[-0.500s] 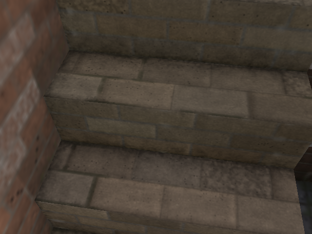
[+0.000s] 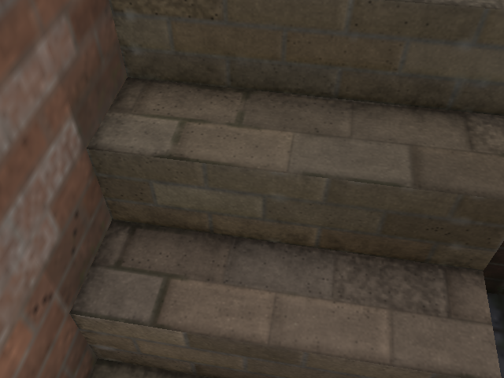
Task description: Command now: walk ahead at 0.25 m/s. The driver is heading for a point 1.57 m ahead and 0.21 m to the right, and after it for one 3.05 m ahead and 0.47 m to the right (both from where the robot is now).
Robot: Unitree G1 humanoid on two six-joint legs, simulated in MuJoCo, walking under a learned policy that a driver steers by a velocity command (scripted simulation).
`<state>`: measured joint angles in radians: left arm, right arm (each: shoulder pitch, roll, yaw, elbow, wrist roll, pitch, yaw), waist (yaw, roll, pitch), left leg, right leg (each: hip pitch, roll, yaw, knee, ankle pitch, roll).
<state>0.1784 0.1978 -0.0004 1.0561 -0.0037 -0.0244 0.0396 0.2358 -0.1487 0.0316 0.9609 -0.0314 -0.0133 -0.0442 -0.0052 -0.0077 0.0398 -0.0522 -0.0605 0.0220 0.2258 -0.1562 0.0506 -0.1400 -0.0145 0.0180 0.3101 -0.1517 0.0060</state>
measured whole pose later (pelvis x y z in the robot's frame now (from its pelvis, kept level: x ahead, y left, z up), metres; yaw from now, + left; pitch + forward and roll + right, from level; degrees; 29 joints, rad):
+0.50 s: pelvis +0.01 +0.00 +0.00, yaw +0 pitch +0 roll +0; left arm 0.15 0.19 0.00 1.02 -0.02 -0.05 0.05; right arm 0.18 -0.15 0.04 0.92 -0.03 -0.04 -0.05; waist 0.00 -0.01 0.02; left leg -0.04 -0.07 0.01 0.19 -0.15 0.06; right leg -0.13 -0.02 0.01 0.28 -0.15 0.01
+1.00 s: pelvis +0.00 +0.01 +0.00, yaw +1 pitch -1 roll +1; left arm 0.19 0.22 0.01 1.07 -0.01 -0.02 0.03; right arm 0.25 -0.15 0.01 0.93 -0.04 0.00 -0.04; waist 0.00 -0.01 0.04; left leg -0.09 -0.08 0.01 0.27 -0.17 0.06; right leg -0.17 -0.04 0.01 0.34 -0.16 0.02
